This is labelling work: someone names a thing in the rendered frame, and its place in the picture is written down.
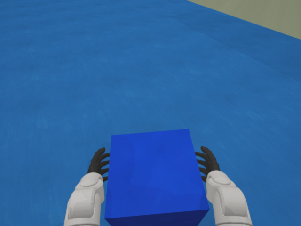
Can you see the robot left hand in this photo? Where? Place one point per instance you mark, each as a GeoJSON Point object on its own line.
{"type": "Point", "coordinates": [96, 163]}

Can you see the robot right hand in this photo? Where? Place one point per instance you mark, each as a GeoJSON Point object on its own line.
{"type": "Point", "coordinates": [210, 162]}

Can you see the carton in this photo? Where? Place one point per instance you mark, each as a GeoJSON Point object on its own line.
{"type": "Point", "coordinates": [154, 180]}

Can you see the left robot forearm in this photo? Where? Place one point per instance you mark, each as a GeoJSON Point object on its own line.
{"type": "Point", "coordinates": [84, 205]}

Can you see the right robot forearm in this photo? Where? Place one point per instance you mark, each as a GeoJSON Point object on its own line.
{"type": "Point", "coordinates": [229, 203]}

